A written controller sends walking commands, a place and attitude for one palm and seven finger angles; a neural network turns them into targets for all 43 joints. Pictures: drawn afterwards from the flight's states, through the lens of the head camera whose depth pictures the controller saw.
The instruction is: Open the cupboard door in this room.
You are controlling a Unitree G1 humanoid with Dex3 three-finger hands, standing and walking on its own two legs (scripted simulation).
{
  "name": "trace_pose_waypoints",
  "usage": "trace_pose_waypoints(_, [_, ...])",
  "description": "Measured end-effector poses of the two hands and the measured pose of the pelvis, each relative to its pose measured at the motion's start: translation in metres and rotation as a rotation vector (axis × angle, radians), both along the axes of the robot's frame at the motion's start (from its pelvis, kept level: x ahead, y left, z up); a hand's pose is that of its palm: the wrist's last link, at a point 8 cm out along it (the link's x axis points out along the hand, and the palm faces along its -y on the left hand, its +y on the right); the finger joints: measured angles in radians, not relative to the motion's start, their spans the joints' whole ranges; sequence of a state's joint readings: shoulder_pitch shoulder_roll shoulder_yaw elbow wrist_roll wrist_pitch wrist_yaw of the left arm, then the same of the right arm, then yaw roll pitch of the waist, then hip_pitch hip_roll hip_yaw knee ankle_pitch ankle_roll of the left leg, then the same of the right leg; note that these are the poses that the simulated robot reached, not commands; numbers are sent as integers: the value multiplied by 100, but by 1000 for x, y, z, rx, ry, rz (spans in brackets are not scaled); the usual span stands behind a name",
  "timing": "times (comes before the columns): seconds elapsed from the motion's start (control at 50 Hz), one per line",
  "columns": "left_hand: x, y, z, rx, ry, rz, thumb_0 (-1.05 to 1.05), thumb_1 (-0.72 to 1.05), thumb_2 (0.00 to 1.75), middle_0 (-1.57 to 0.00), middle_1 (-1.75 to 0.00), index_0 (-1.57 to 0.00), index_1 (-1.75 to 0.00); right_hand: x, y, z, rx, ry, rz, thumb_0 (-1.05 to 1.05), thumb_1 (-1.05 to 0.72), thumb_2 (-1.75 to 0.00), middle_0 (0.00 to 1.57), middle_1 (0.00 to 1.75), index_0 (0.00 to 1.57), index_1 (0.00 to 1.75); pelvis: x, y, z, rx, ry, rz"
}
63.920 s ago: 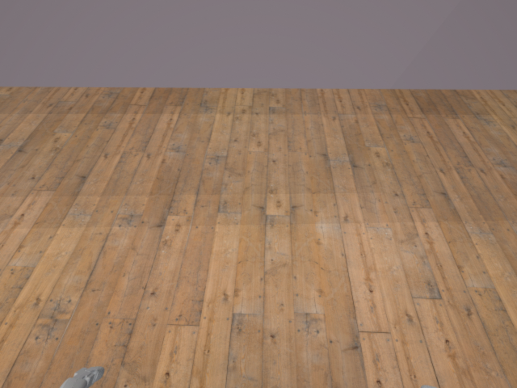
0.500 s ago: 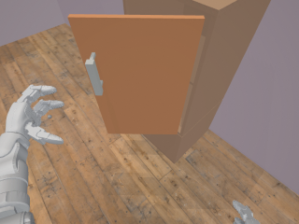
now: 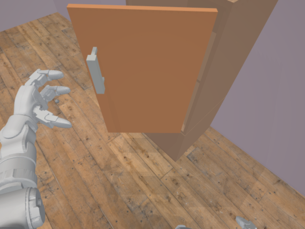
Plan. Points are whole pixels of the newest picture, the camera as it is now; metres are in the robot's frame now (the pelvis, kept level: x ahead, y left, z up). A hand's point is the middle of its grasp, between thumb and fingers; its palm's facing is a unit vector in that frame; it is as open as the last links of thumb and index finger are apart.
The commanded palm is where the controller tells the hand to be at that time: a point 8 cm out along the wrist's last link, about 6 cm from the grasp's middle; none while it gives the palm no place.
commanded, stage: move the hooked fingers beside the handle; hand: left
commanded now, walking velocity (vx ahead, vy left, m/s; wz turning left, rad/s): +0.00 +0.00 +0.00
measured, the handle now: (97, 71) +0.54 +0.17 +0.08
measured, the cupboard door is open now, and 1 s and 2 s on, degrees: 46 46 46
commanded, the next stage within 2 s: slide the fingers in behind the handle in 1.42 s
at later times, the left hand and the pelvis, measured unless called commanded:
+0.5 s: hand (73, 82) +0.48 +0.23 +0.10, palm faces +0.02 -1.00 -0.01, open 14.0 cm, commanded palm +0.45 +0.28 +0.09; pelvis +0.00 -0.01 -0.01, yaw -1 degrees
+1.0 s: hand (70, 81) +0.49 +0.24 +0.09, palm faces +0.01 -1.00 +0.00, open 14.0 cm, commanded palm +0.46 +0.29 +0.09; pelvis +0.01 +0.00 -0.01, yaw -2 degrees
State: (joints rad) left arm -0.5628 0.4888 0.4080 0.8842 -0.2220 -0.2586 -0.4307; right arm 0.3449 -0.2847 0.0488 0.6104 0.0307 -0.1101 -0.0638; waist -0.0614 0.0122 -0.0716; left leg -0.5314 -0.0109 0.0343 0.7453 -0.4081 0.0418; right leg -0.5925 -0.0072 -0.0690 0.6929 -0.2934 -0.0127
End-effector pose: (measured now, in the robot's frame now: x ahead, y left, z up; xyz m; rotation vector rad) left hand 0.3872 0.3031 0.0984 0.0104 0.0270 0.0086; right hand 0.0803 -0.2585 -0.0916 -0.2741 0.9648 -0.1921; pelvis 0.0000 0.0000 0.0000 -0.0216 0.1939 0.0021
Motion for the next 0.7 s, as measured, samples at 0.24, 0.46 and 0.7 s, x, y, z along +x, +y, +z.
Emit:
trace_pose_waypoints(0.24, [30, -11, -4, 1, 10, -3, -1, -50, 30, -30, -120, -30, -120, -28, -2, -8, -4, 125, -35, 1, -91, -90, 21, 30, 21, 30, 0, 1, -3, -4, 33, 4])
trace_pose_waypoints(0.46, [62, -24, 1, -10, 5, 6, -1, -50, 30, -30, -120, -30, -120, -64, -10, -14, -5, 235, -98, 1, -91, -90, 20, 30, 21, 30, -1, -4, -7, -2, 67, -10])
trace_pose_waypoints(0.7, [86, -17, 1, -4, 3, 6, -1, -50, 30, -30, -120, -30, -120, -95, -20, -11, -33, 346, -145, 1, -91, -90, 20, 30, 21, 30, -2, -10, -11, -8, 112, -16])
